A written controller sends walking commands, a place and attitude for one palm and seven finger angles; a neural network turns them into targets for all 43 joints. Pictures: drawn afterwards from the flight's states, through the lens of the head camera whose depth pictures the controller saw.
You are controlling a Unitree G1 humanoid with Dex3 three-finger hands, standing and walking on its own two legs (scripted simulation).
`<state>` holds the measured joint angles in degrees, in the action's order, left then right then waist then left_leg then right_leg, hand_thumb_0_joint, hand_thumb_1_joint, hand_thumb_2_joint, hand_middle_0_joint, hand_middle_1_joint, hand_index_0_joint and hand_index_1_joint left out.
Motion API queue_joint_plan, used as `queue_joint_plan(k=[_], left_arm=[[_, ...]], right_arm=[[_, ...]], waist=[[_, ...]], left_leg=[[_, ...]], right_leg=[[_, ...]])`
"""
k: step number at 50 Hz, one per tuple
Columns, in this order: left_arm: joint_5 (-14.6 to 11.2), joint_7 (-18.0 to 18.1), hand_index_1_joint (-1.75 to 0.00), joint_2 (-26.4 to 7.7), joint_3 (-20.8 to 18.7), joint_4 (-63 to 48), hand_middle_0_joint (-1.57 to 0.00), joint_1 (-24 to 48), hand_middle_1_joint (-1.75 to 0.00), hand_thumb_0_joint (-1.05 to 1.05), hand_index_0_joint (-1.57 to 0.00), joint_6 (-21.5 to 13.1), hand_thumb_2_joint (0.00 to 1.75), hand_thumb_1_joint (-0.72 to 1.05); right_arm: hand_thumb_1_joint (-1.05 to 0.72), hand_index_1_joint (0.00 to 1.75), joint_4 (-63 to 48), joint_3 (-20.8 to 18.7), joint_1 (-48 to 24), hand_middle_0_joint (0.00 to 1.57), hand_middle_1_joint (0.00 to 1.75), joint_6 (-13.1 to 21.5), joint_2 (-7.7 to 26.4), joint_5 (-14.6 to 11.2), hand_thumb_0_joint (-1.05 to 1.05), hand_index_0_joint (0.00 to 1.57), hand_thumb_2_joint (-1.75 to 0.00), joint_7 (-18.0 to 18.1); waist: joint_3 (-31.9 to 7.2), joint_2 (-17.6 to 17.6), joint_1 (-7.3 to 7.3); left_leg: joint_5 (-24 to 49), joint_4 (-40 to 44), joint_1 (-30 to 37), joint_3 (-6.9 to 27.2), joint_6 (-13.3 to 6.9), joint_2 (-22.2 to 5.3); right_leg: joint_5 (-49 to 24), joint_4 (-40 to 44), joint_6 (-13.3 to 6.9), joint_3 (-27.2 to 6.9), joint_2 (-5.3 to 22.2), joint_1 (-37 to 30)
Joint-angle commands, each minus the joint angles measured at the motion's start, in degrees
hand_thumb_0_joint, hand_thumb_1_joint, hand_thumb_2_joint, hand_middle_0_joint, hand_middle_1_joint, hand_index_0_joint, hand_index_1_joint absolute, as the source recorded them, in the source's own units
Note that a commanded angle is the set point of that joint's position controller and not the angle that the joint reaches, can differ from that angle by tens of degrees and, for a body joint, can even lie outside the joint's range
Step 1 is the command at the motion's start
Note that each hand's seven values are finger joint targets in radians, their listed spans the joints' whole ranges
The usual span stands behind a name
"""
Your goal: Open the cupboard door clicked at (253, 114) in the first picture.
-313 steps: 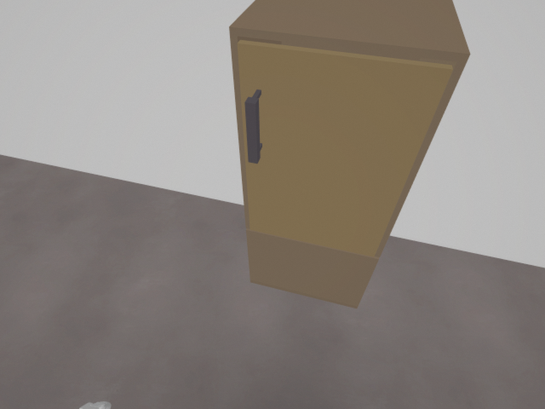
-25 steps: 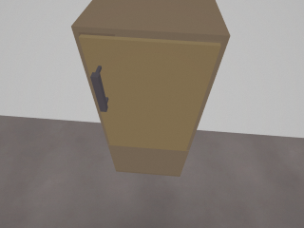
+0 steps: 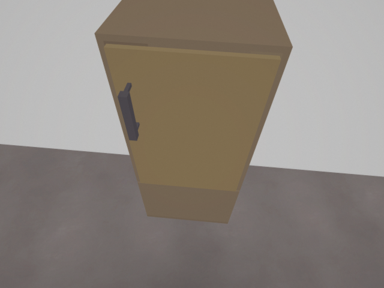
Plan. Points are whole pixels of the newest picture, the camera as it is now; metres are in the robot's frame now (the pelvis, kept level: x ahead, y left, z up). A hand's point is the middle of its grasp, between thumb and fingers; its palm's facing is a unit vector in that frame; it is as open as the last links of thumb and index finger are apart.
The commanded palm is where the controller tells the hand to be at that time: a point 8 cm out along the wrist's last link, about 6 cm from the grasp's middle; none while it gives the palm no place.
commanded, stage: raise the hand with hooked fingers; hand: left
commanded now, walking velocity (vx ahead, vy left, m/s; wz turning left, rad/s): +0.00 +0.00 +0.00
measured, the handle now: (131, 112) +0.53 +0.21 +0.04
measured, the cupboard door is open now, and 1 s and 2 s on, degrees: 0 0 0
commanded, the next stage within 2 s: none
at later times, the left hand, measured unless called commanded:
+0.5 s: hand (96, 280) +0.15 +0.20 -0.06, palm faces +0.00 -1.00 +0.02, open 8.6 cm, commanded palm +0.13 +0.26 -0.04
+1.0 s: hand (71, 248) +0.19 +0.25 +0.00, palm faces +0.00 -1.00 -0.05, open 11.6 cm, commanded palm +0.16 +0.30 +0.01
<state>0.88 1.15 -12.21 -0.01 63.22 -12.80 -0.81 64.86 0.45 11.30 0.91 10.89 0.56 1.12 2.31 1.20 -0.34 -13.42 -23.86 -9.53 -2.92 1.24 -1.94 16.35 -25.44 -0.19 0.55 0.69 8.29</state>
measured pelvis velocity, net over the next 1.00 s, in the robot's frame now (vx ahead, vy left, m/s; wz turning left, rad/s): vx -0.05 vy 0.02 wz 0.04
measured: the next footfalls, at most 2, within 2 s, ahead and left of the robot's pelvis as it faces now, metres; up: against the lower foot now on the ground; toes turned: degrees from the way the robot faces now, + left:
none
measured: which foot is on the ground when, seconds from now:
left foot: down 0.00-1.00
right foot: down 0.00-1.00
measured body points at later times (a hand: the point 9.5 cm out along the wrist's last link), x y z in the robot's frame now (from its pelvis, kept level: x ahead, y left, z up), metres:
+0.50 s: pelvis -0.05 -0.01 -0.09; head -0.01 +0.00 +0.36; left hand +0.14 +0.26 -0.05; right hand +0.18 -0.25 -0.12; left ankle -0.01 +0.13 -0.74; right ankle -0.03 -0.12 -0.74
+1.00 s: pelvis -0.05 +0.02 -0.06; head +0.00 +0.03 +0.38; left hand +0.18 +0.30 +0.00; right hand +0.11 -0.22 -0.14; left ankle -0.01 +0.13 -0.74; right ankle -0.03 -0.12 -0.74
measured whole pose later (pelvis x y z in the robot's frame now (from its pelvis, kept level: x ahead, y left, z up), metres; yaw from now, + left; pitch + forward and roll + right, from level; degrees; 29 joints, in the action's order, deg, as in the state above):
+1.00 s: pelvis -0.05 +0.02 -0.06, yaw +2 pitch +10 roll -2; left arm -19.6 -22.8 -18.1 -17.5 6.1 -14.4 -17.2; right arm 33.2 1.2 17.0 14.0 14.2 -2.4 4.0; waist -5.2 -1.6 1.3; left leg -24.1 -57.2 -43.1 0.5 -0.3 -2.3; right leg 26.0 -54.8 0.8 3.1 1.1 38.6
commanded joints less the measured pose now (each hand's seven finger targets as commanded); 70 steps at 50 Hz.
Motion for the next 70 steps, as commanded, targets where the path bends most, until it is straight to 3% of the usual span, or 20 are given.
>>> queue_joint_plan(k=[1, 3, 4, 5, 6, 7, 8, 9, 10, 11, 14, 17, 19, 22, 27, 30, 38, 43, 58, 70], left_arm=[[-0.06, 0.40, -0.30, -7.73, -1.29, -2.14, -0.20, -2.21, -0.30, 0.00, -0.20, -0.84, 0.90, 0.90], [-0.01, 0.41, -0.30, -7.61, -1.23, -2.04, -0.20, -2.40, -0.30, 0.00, -0.20, -0.83, 0.90, 0.90], [0.31, 3.15, -0.30, -5.19, -0.83, -0.22, -0.20, -8.64, -0.30, 0.00, -0.20, -1.77, 0.90, 0.90], [-10.96, 2.34, -0.32, -22.50, -13.75, -86.89, -0.20, 35.34, -0.32, 0.00, -0.20, -14.47, 0.89, 0.88], [-6.43, 3.69, -0.33, -16.85, -11.84, -71.49, -0.20, 5.14, -0.33, 0.00, -0.20, -12.11, 0.88, 0.85], [-9.50, 4.44, -0.34, -2.02, -4.27, -62.69, -0.21, -8.93, -0.34, 0.00, -0.21, -5.34, 0.87, 0.83], [-10.66, 3.23, -0.36, 0.94, -3.88, -61.58, -0.21, -4.62, -0.36, 0.00, -0.21, -5.94, 0.86, 0.81], [-11.41, 2.04, -0.37, -2.86, -7.63, -62.08, -0.21, -0.35, -0.37, 0.00, -0.21, -9.15, 0.85, 0.78], [-11.74, 0.11, -0.39, -3.87, -9.90, -57.56, -0.21, -2.20, -0.39, 0.00, -0.21, -12.76, 0.84, 0.76], [-12.65, -2.68, -0.40, -1.13, -10.37, -51.34, -0.21, -7.72, -0.40, 0.00, -0.21, -16.75, 0.83, 0.74], [-14.68, -13.63, -0.45, -0.24, -11.42, -46.13, -0.22, -13.93, -0.45, 0.00, -0.22, -30.02, 0.80, 0.67], [-17.03, -25.81, -0.50, -7.86, -16.36, -46.65, -0.22, -11.91, -0.50, 0.00, -0.22, -38.27, 0.77, 0.60], [-20.46, -29.22, -0.53, -9.76, -18.70, -53.05, -0.22, -9.56, -0.53, 0.00, -0.22, -35.23, 0.75, 0.55], [-23.76, -28.02, -0.57, -11.92, -20.64, -64.56, -0.23, -1.22, -0.57, 0.00, -0.23, -29.84, 0.72, 0.48], [-20.15, -22.73, -0.64, -11.76, -16.40, -77.86, -0.24, 7.26, -0.64, 0.00, -0.24, -28.95, 0.67, 0.36], [-19.02, -23.53, -0.69, -11.36, -15.19, -74.75, -0.24, 5.47, -0.69, 0.00, -0.24, -27.16, 0.64, 0.29], [-22.27, -25.39, -0.81, -15.62, -22.65, -69.54, -0.26, -0.12, -0.81, 0.00, -0.26, -18.62, 0.56, 0.11], [-22.28, -23.80, -0.88, -14.78, -22.11, -67.89, -0.27, 2.25, -0.88, 0.00, -0.27, -19.51, 0.51, -0.01], [-22.21, -25.59, -1.11, -19.64, -24.38, -68.15, -0.29, 11.06, -1.11, 0.00, -0.29, -18.31, 0.36, -0.36], [-23.01, -29.16, -1.20, -23.52, -27.38, -60.19, -0.30, 20.27, -1.20, 0.00, -0.30, -13.92, 0.30, -0.50]], right_arm=[[-0.90, 0.30, -2.25, -1.31, 1.53, 0.20, 0.30, 0.98, 7.88, 0.17, 0.00, 0.20, -0.90, 0.51], [-0.90, 0.30, -2.18, -1.27, 1.75, 0.20, 0.30, 0.95, 7.66, 0.15, 0.00, 0.20, -0.90, 0.52], [-0.90, 0.30, -6.15, -1.57, -1.46, 0.20, 0.30, 1.20, 6.91, -0.47, 0.00, 0.20, -0.90, 0.16], [-0.90, 0.30, -24.22, -3.05, 1.94, 0.20, 0.30, 9.31, 14.61, -3.26, 0.00, 0.20, -0.90, 2.60], [-0.90, 0.30, -22.81, -2.26, -1.95, 0.20, 0.30, 14.18, 10.13, -2.37, 0.00, 0.20, -0.90, 4.65], [-0.90, 0.30, -22.96, -2.86, -2.14, 0.20, 0.30, 15.34, 7.54, -3.27, 0.00, 0.20, -0.90, 4.37], [-0.90, 0.30, -22.37, -2.96, -0.33, 0.20, 0.30, 15.64, 8.65, -3.75, 0.00, 0.20, -0.90, 3.93], [-0.90, 0.30, -25.22, -4.10, -1.49, 0.20, 0.30, 16.13, 10.36, -3.03, 0.00, 0.20, -0.90, 3.91], [-0.90, 0.30, -25.91, -4.75, -0.75, 0.20, 0.30, 16.21, 11.20, -2.00, 0.00, 0.20, -0.90, 3.81], [-0.90, 0.30, -27.38, -5.10, -1.41, 0.20, 0.30, 16.27, 10.68, -1.37, 0.00, 0.20, -0.90, 3.45], [-0.90, 0.30, -32.54, -5.68, -3.87, 0.20, 0.30, 17.38, 10.20, -0.85, 0.00, 0.20, -0.90, 0.91], [-0.90, 0.30, -37.48, -6.46, -3.82, 0.20, 0.30, 18.05, 11.26, -1.80, 0.00, 0.20, -0.90, -0.72], [-0.90, 0.30, -42.75, -6.16, -5.34, 0.20, 0.30, 17.41, 11.50, -2.73, 0.00, 0.20, -0.90, -0.24], [-0.90, 0.30, -45.49, -5.39, -4.13, 0.20, 0.30, 16.17, 11.01, -3.25, 0.00, 0.20, -0.90, 1.54], [-0.90, 0.30, -42.92, -4.01, -0.44, 0.20, 0.30, 15.93, 10.39, -2.27, 0.00, 0.20, -0.90, 3.51], [-0.90, 0.30, -41.03, -3.50, 0.02, 0.20, 0.30, 16.36, 10.58, -2.53, 0.00, 0.20, -0.90, 4.08], [-0.90, 0.30, -41.80, -2.69, -1.09, 0.20, 0.30, 16.29, 10.46, -2.93, 0.00, 0.20, -0.90, 3.94], [-0.90, 0.30, -41.54, -2.55, -0.44, 0.20, 0.30, 16.43, 10.91, -2.81, 0.00, 0.20, -0.90, 3.54], [-0.90, 0.30, -41.10, -1.95, 1.58, 0.20, 0.30, 16.75, 12.26, -3.40, 0.00, 0.20, -0.90, 4.20], [-0.90, 0.30, -40.82, -1.26, 1.21, 0.20, 0.30, 15.38, 12.60, -3.65, 0.00, 0.20, -0.90, 4.96]], waist=[[-1.16, -0.89, -0.31], [-0.44, -0.68, -0.33], [0.76, -1.82, -1.31], [-28.12, -11.04, 4.61], [-26.44, -18.25, -1.58], [-16.18, -15.03, 0.39], [-8.35, -6.84, 3.01], [-2.25, -1.50, 3.93], [-1.97, 5.50, 4.45], [-1.25, 10.37, 2.66], [-7.30, 8.94, -2.11], [-13.93, 2.55, -2.74], [-19.74, 1.30, -3.52], [-19.83, -0.92, -1.89], [-18.66, -4.36, 2.69], [-18.50, -7.03, 3.19], [-22.54, -5.22, -0.77], [-17.55, -2.51, 0.41], [-18.92, -8.97, 0.36], [-17.44, -6.66, 0.42]], left_leg=[[9.99, 3.11, 0.88, 4.29, -2.31, -4.50], [9.93, 3.19, 0.67, 4.29, -2.33, -4.52], [13.26, -10.32, -2.68, 1.05, -0.59, -4.29], [20.67, -1.75, 11.73, 1.94, -2.50, 2.30], [29.32, -1.20, 16.01, 1.56, -3.36, -0.23], [26.46, -1.69, 8.01, 2.47, -1.60, -0.78], [19.34, -3.57, 2.86, 2.75, -1.82, -0.15], [11.54, -6.10, -3.01, 3.52, -2.17, 0.82], [6.11, -8.81, -7.66, 3.36, -2.13, 1.27], [2.28, -11.73, -13.56, 3.42, -1.75, 1.65], [-3.07, -21.11, -25.39, 2.24, -0.61, 3.04], [-3.91, -29.68, -31.99, 1.59, -0.79, 3.51], [-6.70, -31.15, -33.23, 0.47, -1.55, 3.96], [-9.59, -32.64, -33.88, 1.22, -2.18, 3.19], [-5.69, -33.24, -30.11, 4.07, -3.26, 1.16], [-5.77, -32.15, -28.83, 4.79, -3.12, 1.16], [-2.57, -26.70, -25.70, 5.06, -2.61, 1.67], [-4.96, -24.56, -25.96, 5.16, -2.45, 1.60], [-0.21, -19.64, -16.58, 5.33, -2.15, 1.39], [1.80, -17.17, -13.90, 4.72, -2.23, 1.71]], right_leg=[[-11.88, 4.75, -1.65, -4.24, 5.55, 1.53], [-11.70, 4.88, -1.64, -4.02, 5.60, 1.87], [-36.20, 4.54, 0.39, -8.02, 9.53, 2.65], [-32.93, -1.99, -1.78, -1.02, 3.56, -4.12], [-20.00, -5.29, -2.51, 0.73, 0.58, -0.33], [-9.25, -5.15, -1.32, 4.72, 0.36, 5.20], [-10.18, -3.47, -0.65, 5.27, 0.05, 9.06], [-8.43, -3.48, -0.11, 5.80, -0.20, 13.98], [-4.38, -4.85, 0.30, 6.25, -0.43, 18.92], [-0.41, -7.70, 0.38, 6.40, -0.73, 22.83], [5.10, -18.18, -0.66, 3.92, -0.57, 28.60], [5.72, -24.44, -1.83, -1.51, 0.47, 29.63], [11.28, -23.82, -1.07, -3.82, 0.79, 28.62], [18.15, -22.06, -0.37, -5.70, 0.32, 30.27], [8.59, -25.03, -0.90, -1.93, -1.83, 33.66], [7.52, -24.73, -0.92, -0.41, -1.96, 34.40], [4.89, -21.97, -0.82, 1.66, -1.90, 26.60], [7.36, -20.55, -0.55, 2.56, -2.19, 28.40], [0.35, -18.11, -1.22, 3.56, -2.47, 23.55], [-3.37, -14.38, -1.07, 3.22, -2.56, 19.88]])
